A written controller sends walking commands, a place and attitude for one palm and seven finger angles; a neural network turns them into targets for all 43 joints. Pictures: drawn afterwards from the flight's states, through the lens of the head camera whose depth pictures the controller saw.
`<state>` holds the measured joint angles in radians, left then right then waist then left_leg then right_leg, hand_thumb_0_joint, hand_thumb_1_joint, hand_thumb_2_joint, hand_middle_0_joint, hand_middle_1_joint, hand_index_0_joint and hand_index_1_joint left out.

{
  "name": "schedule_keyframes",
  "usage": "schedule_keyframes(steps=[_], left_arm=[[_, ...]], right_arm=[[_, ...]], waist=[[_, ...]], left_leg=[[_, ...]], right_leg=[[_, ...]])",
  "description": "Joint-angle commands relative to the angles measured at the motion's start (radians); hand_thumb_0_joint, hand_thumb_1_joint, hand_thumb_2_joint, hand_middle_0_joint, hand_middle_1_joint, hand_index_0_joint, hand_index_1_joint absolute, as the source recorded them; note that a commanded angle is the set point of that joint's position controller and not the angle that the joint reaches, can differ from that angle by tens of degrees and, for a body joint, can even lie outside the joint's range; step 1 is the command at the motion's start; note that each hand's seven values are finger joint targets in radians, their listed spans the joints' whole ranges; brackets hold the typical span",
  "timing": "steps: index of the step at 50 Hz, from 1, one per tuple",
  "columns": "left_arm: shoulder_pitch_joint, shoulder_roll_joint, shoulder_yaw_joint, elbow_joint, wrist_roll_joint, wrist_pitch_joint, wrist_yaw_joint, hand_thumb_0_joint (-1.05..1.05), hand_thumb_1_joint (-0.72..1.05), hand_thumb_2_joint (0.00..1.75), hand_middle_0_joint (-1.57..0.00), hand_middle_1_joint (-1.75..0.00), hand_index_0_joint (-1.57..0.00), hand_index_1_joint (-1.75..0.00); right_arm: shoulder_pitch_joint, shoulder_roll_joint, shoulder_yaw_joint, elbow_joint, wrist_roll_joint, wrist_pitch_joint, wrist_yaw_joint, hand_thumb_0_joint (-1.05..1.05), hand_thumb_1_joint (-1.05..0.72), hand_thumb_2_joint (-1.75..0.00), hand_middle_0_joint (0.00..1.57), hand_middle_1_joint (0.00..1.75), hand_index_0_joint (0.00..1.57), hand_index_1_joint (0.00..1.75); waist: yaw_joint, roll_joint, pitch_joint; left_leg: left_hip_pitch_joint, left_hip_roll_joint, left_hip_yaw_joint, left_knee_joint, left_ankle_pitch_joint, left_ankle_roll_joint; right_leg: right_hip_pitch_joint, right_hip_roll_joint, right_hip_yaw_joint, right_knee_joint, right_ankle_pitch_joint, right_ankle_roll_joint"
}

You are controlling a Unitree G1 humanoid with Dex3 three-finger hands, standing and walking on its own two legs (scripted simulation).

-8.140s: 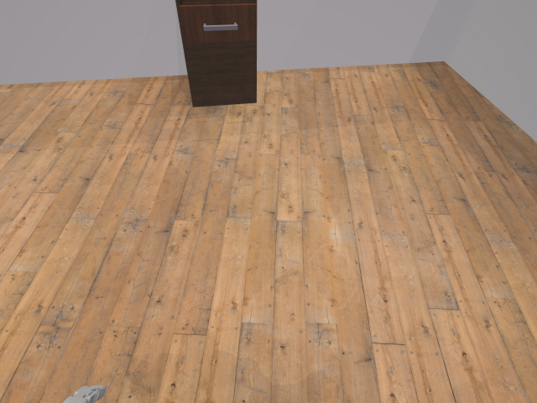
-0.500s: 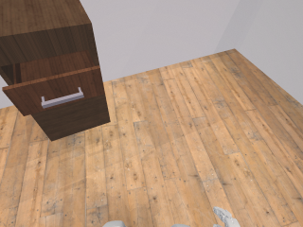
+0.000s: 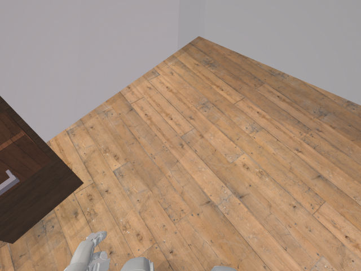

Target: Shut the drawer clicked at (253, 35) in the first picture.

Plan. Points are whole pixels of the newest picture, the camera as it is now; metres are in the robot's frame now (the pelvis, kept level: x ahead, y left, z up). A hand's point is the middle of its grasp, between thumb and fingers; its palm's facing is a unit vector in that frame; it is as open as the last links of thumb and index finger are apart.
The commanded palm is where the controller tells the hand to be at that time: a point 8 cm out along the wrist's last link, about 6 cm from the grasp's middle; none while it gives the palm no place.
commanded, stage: turn to face it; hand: left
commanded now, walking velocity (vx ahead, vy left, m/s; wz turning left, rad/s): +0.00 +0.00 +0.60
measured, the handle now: out of the picture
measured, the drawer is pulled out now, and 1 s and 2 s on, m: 0.15 0.15 0.15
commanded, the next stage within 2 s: take the last steps up to it in 1.34 s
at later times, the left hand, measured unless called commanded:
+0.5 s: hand out of the picture +0.04 +0.24 -0.16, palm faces +0.26 -0.93 -0.25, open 7.4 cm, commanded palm none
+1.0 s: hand out of the picture -0.04 +0.16 -0.14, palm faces +0.54 -0.79 -0.27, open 7.4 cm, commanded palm none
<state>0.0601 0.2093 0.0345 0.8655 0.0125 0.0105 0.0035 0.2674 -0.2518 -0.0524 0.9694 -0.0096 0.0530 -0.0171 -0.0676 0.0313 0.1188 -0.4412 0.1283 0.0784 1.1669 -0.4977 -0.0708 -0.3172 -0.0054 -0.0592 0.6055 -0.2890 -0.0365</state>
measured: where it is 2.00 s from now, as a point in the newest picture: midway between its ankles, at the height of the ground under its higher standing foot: outside the picture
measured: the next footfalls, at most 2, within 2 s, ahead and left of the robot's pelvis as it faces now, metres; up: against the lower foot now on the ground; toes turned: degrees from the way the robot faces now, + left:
left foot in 0.22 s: +0.06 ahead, +0.13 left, +0.00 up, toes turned +12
right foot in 0.68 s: +0.10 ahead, -0.12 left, +0.00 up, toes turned +20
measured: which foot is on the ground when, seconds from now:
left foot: up 0.00-0.20, down 0.22-0.66, up 0.68-1.00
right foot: down 0.00-0.24, up 0.26-0.66, down 0.68-1.00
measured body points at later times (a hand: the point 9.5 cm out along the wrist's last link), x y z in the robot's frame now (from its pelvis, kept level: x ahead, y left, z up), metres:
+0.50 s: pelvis +0.03 +0.02 +0.01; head +0.08 +0.05 +0.46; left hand +0.03 +0.29 -0.14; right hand +0.12 -0.22 -0.13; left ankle +0.02 +0.12 -0.73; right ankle +0.02 -0.14 -0.67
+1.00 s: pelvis +0.01 -0.04 +0.01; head +0.06 -0.04 +0.46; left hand -0.07 +0.20 -0.12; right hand +0.25 -0.21 -0.13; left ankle -0.09 +0.07 -0.68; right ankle +0.06 -0.14 -0.73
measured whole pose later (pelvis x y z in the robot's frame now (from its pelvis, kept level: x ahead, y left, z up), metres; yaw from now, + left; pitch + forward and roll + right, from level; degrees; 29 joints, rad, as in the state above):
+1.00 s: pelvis +0.01 -0.04 +0.01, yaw +34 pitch +0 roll +3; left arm 0.22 0.20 0.02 0.89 0.03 0.01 0.02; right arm 0.11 -0.27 -0.08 0.92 -0.01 0.09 0.03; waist 0.01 0.00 0.09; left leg -0.38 0.03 0.04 0.89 -0.46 -0.07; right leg -0.22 -0.14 -0.20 0.53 -0.31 -0.01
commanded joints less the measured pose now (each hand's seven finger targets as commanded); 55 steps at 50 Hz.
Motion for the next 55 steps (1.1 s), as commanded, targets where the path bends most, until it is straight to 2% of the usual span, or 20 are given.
schedule_keyframes(steps=[1,7,10,11,12,13,16,18,25,31,32,33,34,36,39,48,51,53,54,55], left_arm=[[0.040,0.153,0.033,-0.018,0.010,-0.020,0.024,0.00,0.90,0.90,-0.20,-0.30,-0.20,-0.30],[0.103,0.152,0.036,0.046,0.004,-0.011,0.027,0.00,0.90,0.90,-0.20,-0.30,-0.20,-0.30],[0.098,0.138,0.046,0.041,-0.004,0.002,0.032,0.00,0.90,0.90,-0.20,-0.30,-0.20,-0.30],[0.135,0.095,0.045,0.031,-0.008,0.012,0.028,0.00,0.90,0.90,-0.20,-0.30,-0.20,-0.30],[0.122,0.051,0.038,0.004,-0.011,0.016,0.027,0.00,0.90,0.90,-0.20,-0.30,-0.20,-0.30],[0.078,0.064,0.035,-0.011,-0.002,0.019,0.031,0.00,0.90,0.90,-0.20,-0.30,-0.20,-0.30],[0.063,0.066,0.051,0.009,0.002,0.011,0.019,0.00,0.90,0.90,-0.20,-0.30,-0.20,-0.30],[0.075,0.062,0.051,0.016,-0.002,0.011,0.016,0.00,0.90,0.90,-0.20,-0.30,-0.20,-0.30],[0.051,0.074,0.047,-0.010,-0.007,0.015,0.017,0.00,0.90,0.90,-0.20,-0.30,-0.20,-0.30],[0.176,0.113,0.050,-0.004,-0.013,0.004,0.024,0.00,0.90,0.90,-0.20,-0.30,-0.20,-0.30],[0.221,0.146,0.059,0.001,-0.008,-0.004,0.028,0.00,0.90,0.90,-0.20,-0.30,-0.20,-0.30],[0.230,0.249,0.077,-0.009,0.012,-0.017,0.036,0.00,0.90,0.90,-0.20,-0.30,-0.20,-0.30],[0.196,0.299,0.074,-0.032,0.012,-0.011,0.034,0.00,0.90,0.90,-0.20,-0.30,-0.20,-0.30],[0.117,0.222,0.062,-0.049,0.007,-0.017,0.035,0.00,0.90,0.90,-0.20,-0.30,-0.20,-0.30],[0.069,0.169,0.043,-0.068,0.010,-0.024,0.031,0.00,0.90,0.90,-0.20,-0.30,-0.20,-0.30],[0.240,0.235,0.062,-0.011,0.019,-0.013,0.029,0.00,0.90,0.90,-0.20,-0.30,-0.20,-0.30],[0.232,0.247,0.067,0.002,0.018,-0.008,0.027,0.00,0.90,0.90,-0.20,-0.30,-0.20,-0.30],[0.209,0.236,0.069,0.013,0.007,-0.003,0.025,0.00,0.90,0.90,-0.20,-0.30,-0.20,-0.30],[0.216,0.203,0.064,-0.003,-0.002,0.002,0.021,0.00,0.90,0.90,-0.20,-0.30,-0.20,-0.30],[0.192,0.130,0.043,-0.043,-0.005,0.005,0.012,0.00,0.90,0.90,-0.20,-0.30,-0.20,-0.30]], right_arm=[[0.112,-0.022,0.010,-0.017,-0.006,-0.017,-0.004,0.00,-0.90,-0.90,0.20,0.30,0.20,0.30],[0.026,-0.004,0.013,-0.006,0.001,-0.030,0.005,0.00,-0.90,-0.90,0.20,0.30,0.20,0.30],[0.069,-0.019,0.002,0.000,-0.004,-0.034,0.013,0.00,-0.90,-0.90,0.20,0.30,0.20,0.30],[0.077,-0.080,-0.010,-0.009,-0.010,-0.040,0.014,0.00,-0.90,-0.90,0.20,0.30,0.20,0.30],[0.100,-0.143,-0.026,-0.027,-0.018,-0.040,0.011,0.00,-0.90,-0.90,0.20,0.30,0.20,0.30],[0.113,-0.158,-0.032,-0.015,-0.021,-0.043,-0.001,0.00,-0.90,-0.90,0.20,0.30,0.20,0.30],[0.046,-0.112,-0.031,-0.035,-0.016,-0.053,-0.011,0.00,-0.90,-0.90,0.20,0.30,0.20,0.30],[0.022,-0.109,-0.033,-0.050,-0.013,-0.055,-0.011,0.00,-0.90,-0.90,0.20,0.30,0.20,0.30],[0.021,-0.164,-0.058,-0.070,-0.014,-0.038,0.000,0.00,-0.90,-0.90,0.20,0.30,0.20,0.30],[-0.084,-0.184,-0.072,-0.122,-0.011,-0.018,0.012,0.00,-0.90,-0.90,0.20,0.30,0.20,0.30],[-0.099,-0.163,-0.069,-0.135,-0.003,-0.016,0.016,0.00,-0.90,-0.90,0.20,0.30,0.20,0.30],[-0.088,-0.094,-0.060,-0.153,0.006,-0.015,0.025,0.00,-0.90,-0.90,0.20,0.30,0.20,0.30],[-0.112,-0.089,-0.058,-0.178,-0.006,-0.016,0.025,0.00,-0.90,-0.90,0.20,0.30,0.20,0.30],[-0.128,-0.113,-0.066,-0.146,-0.014,0.004,0.033,0.00,-0.90,-0.90,0.20,0.30,0.20,0.30],[-0.082,-0.090,-0.055,-0.114,-0.012,0.009,0.047,0.00,-0.90,-0.90,0.20,0.30,0.20,0.30],[-0.245,-0.063,-0.022,-0.163,-0.001,0.000,0.048,0.00,-0.90,-0.90,0.20,0.30,0.20,0.30],[-0.197,-0.061,-0.016,-0.152,0.003,-0.012,0.041,0.00,-0.90,-0.90,0.20,0.30,0.20,0.30],[-0.129,-0.082,-0.020,-0.131,0.000,-0.022,0.039,0.00,-0.90,-0.90,0.20,0.30,0.20,0.30],[-0.074,-0.158,-0.037,-0.121,-0.008,-0.033,0.035,0.00,-0.90,-0.90,0.20,0.30,0.20,0.30],[-0.026,-0.266,-0.063,-0.117,-0.013,-0.036,0.030,0.00,-0.90,-0.90,0.20,0.30,0.20,0.30]], waist=[[0.012,-0.147,-0.197],[0.069,-0.211,-0.114],[0.042,-0.094,-0.111],[0.049,0.120,-0.112],[0.036,0.287,-0.091],[0.013,0.313,-0.090],[0.042,0.120,-0.161],[0.046,0.090,-0.185],[0.014,0.130,-0.215],[0.074,0.136,-0.217],[0.101,0.071,-0.215],[0.107,-0.196,-0.202],[0.107,-0.292,-0.157],[0.067,-0.221,-0.078],[0.030,-0.183,-0.070],[0.133,-0.231,-0.128],[0.114,-0.251,-0.181],[0.071,-0.214,-0.209],[0.037,-0.048,-0.255],[0.007,0.263,-0.247]], left_leg=[[0.038,-0.021,-0.038,-0.110,0.084,0.001],[0.107,-0.060,0.012,-0.429,0.127,0.009],[0.234,-0.032,-0.010,-0.654,0.351,0.032],[0.259,0.092,-0.207,-0.736,0.550,0.093],[0.226,0.253,-0.420,-0.846,0.703,0.209],[0.219,0.275,-0.516,-0.891,0.708,0.274],[0.327,0.167,-0.365,-0.830,0.717,0.253],[0.350,0.134,-0.302,-0.819,0.749,0.240],[0.384,0.107,-0.375,-0.789,0.742,0.254],[0.181,0.030,-0.434,-0.730,0.597,0.196],[0.069,-0.015,-0.407,-0.664,0.459,0.149],[-0.138,-0.149,-0.247,-0.451,0.176,0.059],[-0.176,-0.192,-0.145,-0.219,-0.089,0.024],[-0.143,-0.128,-0.173,0.018,-0.004,0.032],[-0.123,-0.107,-0.109,0.064,0.112,0.002],[-0.003,-0.106,-0.006,-0.327,0.009,0.001],[0.087,-0.122,0.026,-0.501,0.058,0.019],[0.259,-0.110,0.027,-0.742,0.259,0.037],[0.453,0.006,-0.090,-0.805,0.481,0.085],[0.576,0.277,-0.408,-0.797,0.914,0.226]], right_leg=[[0.100,-0.233,0.083,-0.225,0.563,-0.119],[0.130,-0.266,0.060,-0.225,0.449,-0.107],[0.064,-0.256,0.003,-0.100,0.301,-0.028],[-0.024,-0.161,-0.062,0.025,0.084,0.039],[-0.101,-0.065,-0.094,0.201,-0.237,0.092],[-0.155,-0.051,-0.012,0.391,-0.354,0.089],[-0.245,-0.070,0.067,0.538,-0.184,0.095],[-0.228,-0.071,0.059,0.495,-0.150,0.108],[-0.164,-0.031,0.053,0.279,-0.183,0.123],[0.125,0.007,0.030,-0.084,-0.019,0.104],[0.254,-0.045,0.064,-0.245,0.057,0.095],[0.368,-0.302,0.323,-0.372,0.029,0.014],[0.225,-0.499,0.445,-0.377,0.125,-0.091],[0.069,-0.402,0.326,-0.345,0.173,-0.104],[0.101,-0.303,0.098,-0.270,0.350,-0.071],[0.261,-0.363,0.039,-0.203,0.556,-0.107],[0.291,-0.356,0.003,-0.139,0.619,-0.081],[0.221,-0.325,-0.063,-0.027,0.543,-0.011],[0.052,-0.273,-0.110,0.134,0.358,0.051],[-0.246,-0.142,-0.120,0.335,-0.284,0.123]])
